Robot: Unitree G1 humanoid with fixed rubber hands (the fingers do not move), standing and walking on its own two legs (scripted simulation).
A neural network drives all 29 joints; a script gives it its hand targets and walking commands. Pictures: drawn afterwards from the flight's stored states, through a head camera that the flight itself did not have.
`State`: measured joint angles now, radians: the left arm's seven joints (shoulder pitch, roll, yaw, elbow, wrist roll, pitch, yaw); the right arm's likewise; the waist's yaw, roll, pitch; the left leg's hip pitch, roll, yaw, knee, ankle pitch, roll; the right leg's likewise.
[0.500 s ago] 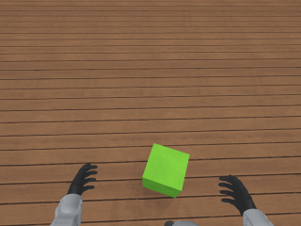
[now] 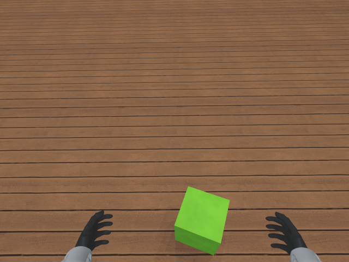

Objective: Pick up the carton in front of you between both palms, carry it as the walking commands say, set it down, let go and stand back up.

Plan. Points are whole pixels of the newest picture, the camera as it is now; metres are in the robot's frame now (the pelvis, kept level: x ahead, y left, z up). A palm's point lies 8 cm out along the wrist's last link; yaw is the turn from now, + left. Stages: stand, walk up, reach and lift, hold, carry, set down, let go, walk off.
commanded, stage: let go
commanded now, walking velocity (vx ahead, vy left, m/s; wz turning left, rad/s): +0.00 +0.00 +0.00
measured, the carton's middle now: (200, 221) +0.40 -0.09 -0.65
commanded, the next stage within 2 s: stand in 0.06 s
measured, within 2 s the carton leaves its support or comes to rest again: neither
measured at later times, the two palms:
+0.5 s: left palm out of the picture +0.13 +0.27 -0.08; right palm (316, 253) +0.16 -0.31 -0.10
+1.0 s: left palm out of the picture +0.10 +0.28 -0.08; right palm out of the picture +0.14 -0.32 -0.10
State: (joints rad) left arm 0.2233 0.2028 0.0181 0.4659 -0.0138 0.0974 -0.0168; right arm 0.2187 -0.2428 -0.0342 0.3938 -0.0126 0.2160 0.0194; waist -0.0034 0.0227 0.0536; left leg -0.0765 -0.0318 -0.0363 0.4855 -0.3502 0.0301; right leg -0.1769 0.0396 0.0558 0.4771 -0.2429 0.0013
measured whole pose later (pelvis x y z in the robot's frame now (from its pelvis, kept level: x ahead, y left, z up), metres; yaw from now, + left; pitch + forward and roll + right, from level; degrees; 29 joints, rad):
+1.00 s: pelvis +0.01 -0.03 +0.00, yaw +3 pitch -2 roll +0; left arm 0.14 0.34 0.04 0.91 0.02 0.00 0.01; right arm 0.18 -0.37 -0.01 0.84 -0.03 -0.01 -0.03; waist 0.01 0.04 0.02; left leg -0.07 -0.01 -0.09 0.41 -0.31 -0.01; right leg -0.17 0.04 -0.01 0.44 -0.24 -0.04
